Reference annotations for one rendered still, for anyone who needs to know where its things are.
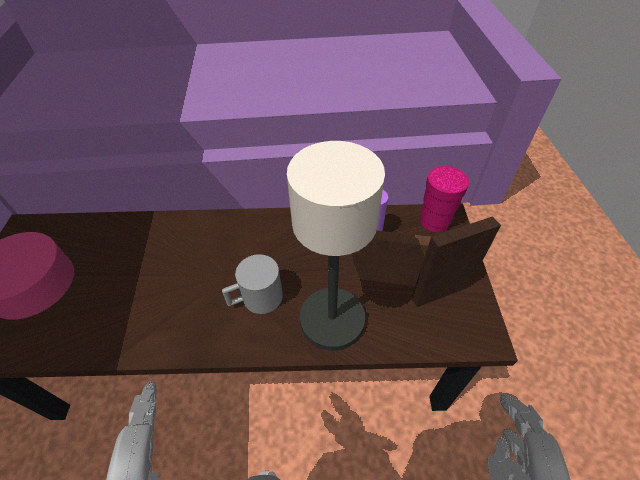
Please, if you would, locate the desk lamp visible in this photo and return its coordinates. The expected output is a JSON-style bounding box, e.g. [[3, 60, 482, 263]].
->
[[287, 141, 385, 351]]

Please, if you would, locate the left robot hand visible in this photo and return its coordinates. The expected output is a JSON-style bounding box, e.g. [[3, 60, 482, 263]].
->
[[106, 381, 161, 480]]

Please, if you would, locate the coffee table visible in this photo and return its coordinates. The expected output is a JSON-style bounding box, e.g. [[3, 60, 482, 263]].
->
[[0, 203, 518, 420]]

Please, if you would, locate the sofa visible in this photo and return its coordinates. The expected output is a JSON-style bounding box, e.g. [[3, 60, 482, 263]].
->
[[0, 0, 561, 232]]

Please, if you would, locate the right robot hand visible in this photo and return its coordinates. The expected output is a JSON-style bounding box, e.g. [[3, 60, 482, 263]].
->
[[488, 393, 570, 480]]

